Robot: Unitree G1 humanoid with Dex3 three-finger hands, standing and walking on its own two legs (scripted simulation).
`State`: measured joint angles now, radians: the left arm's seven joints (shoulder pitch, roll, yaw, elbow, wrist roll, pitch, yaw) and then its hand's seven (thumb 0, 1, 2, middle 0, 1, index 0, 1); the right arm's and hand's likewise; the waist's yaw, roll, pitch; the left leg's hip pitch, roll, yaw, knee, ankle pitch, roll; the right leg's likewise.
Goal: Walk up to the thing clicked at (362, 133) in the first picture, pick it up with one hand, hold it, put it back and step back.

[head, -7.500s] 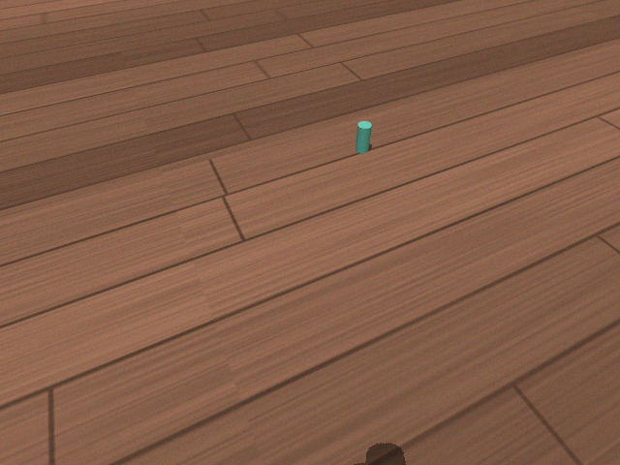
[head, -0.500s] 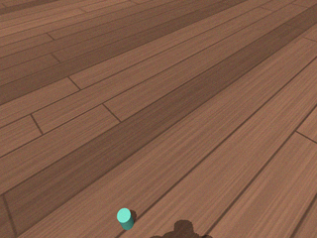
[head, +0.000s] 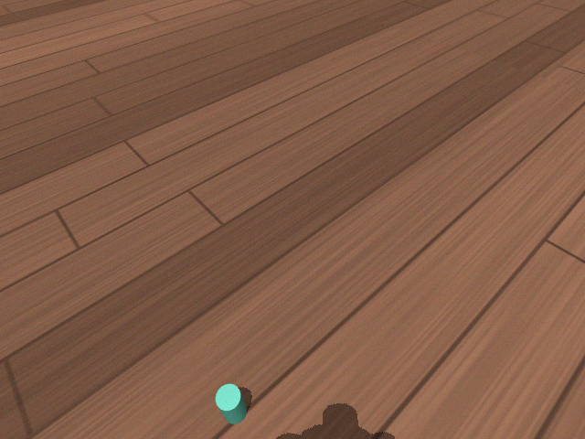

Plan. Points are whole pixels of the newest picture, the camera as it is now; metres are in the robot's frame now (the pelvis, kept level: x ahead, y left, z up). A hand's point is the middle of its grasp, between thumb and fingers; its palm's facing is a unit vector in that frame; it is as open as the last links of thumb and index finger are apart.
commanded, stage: stand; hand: left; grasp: from the side
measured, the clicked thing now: (232, 404) +0.37 +0.21 -0.71
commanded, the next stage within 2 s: go down in 0.58 s
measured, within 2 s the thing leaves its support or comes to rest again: neither
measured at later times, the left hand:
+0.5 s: hand out of the picture +0.08 +0.25 -0.16, palm faces -0.03 -0.94 -0.34, open 7.4 cm
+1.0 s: hand out of the picture +0.15 +0.27 -0.16, palm faces +0.03 -0.94 -0.34, open 12.7 cm
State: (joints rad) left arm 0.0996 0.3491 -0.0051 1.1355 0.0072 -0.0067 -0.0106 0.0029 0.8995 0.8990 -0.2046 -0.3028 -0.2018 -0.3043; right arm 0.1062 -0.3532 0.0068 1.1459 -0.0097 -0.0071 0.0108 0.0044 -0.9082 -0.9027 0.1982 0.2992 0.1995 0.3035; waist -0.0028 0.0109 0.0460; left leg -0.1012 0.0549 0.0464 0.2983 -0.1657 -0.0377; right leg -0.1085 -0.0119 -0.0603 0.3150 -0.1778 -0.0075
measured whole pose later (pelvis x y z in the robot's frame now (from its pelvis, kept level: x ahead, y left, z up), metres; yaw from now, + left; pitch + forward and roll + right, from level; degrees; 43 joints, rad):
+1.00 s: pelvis -0.01 +0.01 -0.02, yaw +0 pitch +7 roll +0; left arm -0.01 0.33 0.19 0.96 0.08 0.03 -0.03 0.00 0.28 0.35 -0.06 -0.12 -0.07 -0.11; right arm 0.24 -0.24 -0.02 0.76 0.03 -0.04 -0.02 0.01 -0.94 -0.91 0.20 0.30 0.20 0.30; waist -0.03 0.00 0.01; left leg -0.43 0.05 0.04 0.60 -0.28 -0.02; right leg -0.43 -0.03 -0.05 0.60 -0.28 0.00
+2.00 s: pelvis -0.03 +0.03 -0.15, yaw +0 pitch +24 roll -3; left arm 0.15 0.41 0.35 0.53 -0.06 -0.01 -0.20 -0.01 -0.50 0.06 -0.08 -0.08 -0.08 -0.09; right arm 0.19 -0.26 0.00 0.55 0.00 -0.22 -0.06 0.01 -0.92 -0.91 0.20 0.30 0.20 0.30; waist -0.04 -0.01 -0.16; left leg -1.22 0.05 -0.02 1.40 -0.59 0.00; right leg -1.18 -0.05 -0.07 1.35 -0.58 0.02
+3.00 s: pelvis -0.10 +0.02 -0.36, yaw -4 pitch +33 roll -6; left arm -0.47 0.76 0.72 0.99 -0.18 -0.41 -0.67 -0.01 -0.47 0.10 -0.04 -0.08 -0.03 -0.09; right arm 0.09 -0.34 0.07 0.69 -0.03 -0.19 -0.04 0.01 -0.92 -0.91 0.20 0.30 0.20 0.30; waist -0.06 -0.02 -0.12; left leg -2.02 0.06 -0.09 2.11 -0.68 0.00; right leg -1.96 -0.05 -0.08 2.05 -0.66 0.00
